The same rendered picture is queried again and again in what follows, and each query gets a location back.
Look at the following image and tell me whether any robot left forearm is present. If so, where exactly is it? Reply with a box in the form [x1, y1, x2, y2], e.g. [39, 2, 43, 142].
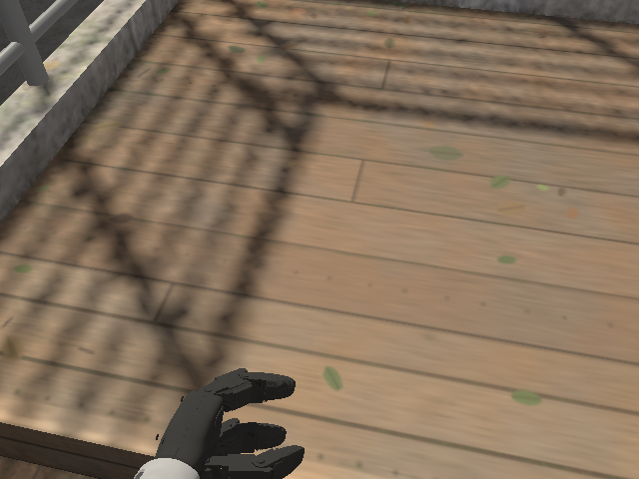
[134, 458, 200, 479]

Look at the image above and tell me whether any robot left hand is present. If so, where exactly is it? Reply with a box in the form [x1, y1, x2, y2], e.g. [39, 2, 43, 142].
[155, 368, 305, 479]

